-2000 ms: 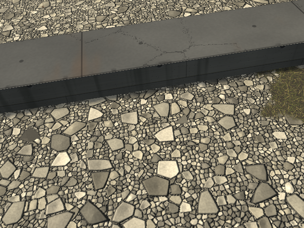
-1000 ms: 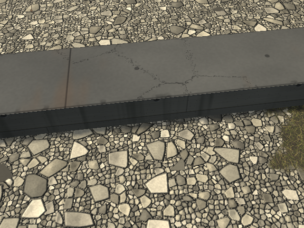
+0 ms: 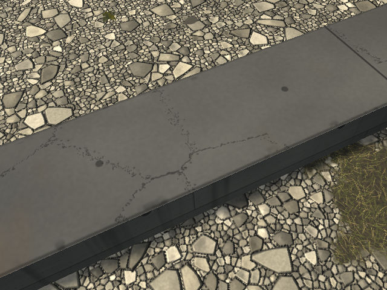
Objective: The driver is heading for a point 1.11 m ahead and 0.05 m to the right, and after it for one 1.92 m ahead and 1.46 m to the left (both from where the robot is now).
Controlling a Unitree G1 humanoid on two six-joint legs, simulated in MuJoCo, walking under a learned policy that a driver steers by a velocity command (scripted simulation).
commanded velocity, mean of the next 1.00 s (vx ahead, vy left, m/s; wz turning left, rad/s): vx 0.41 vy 0.00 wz -0.26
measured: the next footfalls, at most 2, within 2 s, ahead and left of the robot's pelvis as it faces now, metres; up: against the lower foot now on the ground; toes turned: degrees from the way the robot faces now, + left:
left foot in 0.26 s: +0.10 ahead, +0.14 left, +0.00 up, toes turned -13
right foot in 0.68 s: +0.28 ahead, -0.16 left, +0.00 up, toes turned -19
